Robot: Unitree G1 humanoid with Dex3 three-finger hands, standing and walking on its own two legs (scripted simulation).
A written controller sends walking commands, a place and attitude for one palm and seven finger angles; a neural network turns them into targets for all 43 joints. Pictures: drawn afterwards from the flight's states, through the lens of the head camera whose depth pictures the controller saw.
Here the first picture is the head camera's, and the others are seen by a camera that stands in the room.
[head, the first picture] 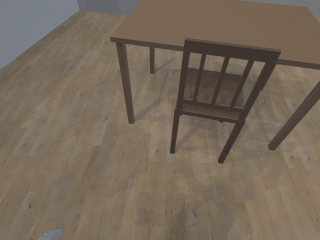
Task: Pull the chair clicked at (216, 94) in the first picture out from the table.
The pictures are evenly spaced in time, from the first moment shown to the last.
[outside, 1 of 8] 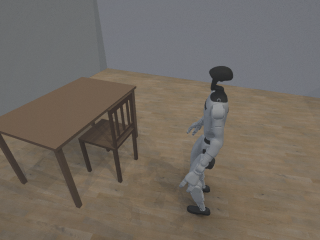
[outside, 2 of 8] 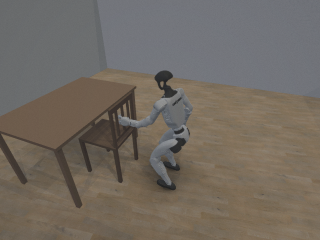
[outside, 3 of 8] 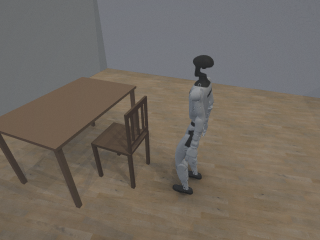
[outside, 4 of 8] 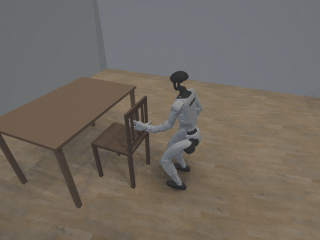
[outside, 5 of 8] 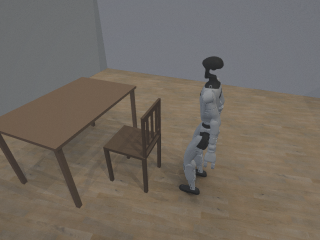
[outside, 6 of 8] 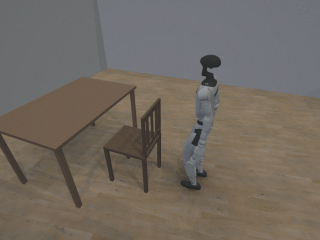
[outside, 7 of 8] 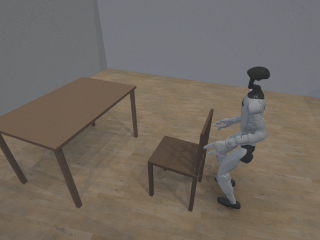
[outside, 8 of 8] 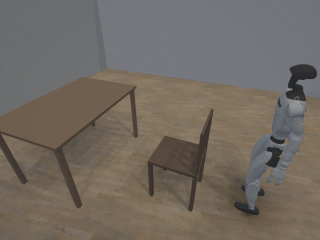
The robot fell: no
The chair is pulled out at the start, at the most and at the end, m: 0.00 0.77 0.77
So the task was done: yes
